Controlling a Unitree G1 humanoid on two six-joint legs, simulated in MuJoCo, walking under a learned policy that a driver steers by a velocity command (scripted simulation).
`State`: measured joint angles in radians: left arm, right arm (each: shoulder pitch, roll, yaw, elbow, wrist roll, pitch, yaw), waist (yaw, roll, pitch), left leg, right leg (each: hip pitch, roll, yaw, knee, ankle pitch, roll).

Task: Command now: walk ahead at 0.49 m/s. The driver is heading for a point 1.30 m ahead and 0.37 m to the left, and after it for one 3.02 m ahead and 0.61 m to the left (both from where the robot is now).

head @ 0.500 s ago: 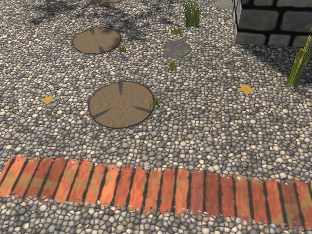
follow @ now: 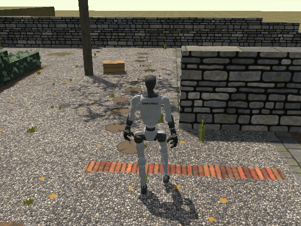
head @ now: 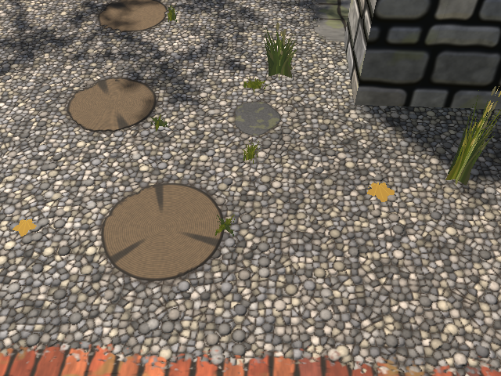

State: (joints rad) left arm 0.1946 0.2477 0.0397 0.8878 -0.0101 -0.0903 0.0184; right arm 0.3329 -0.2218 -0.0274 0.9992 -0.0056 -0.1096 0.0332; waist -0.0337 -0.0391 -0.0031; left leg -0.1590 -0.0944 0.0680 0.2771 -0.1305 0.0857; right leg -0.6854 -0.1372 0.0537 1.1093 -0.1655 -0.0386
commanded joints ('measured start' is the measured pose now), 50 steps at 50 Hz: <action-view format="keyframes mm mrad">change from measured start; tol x32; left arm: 1 17 45 13 -43 10 -1 3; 50 10 147 45 -110 10 -58 -6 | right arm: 1 -34 -139 -23 -57 3 -14 -21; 50 -137 -131 -72 -292 11 31 -8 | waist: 1 40 67 57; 17 152 -197 -366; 37 109 4 110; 45 -27 313 -306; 50 41 24 -61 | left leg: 1 -87 283 -205 -190 84 168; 14 158 284 -127 220 467 59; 18 -646 116 -187 1077 -336 -13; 39 -605 162 -26 367 81 6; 43 -96 14 64 294 1 103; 46 599 439 -898 12 -145 376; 50 58 289 -436 -5 320 229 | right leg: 1 -24 -33 3 -157 166 22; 12 87 65 -55 -600 97 -22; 14 397 127 -103 -634 76 -69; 16 1087 -252 532 -710 -68 -299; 24 531 -106 68 -965 205 -170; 37 778 -146 -197 -944 344 -108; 42 799 -147 -270 -606 971 -60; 44 464 -57 -287 -79 614 12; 45 9 179 -173 323 -356 77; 50 33 20 33 116 -187 32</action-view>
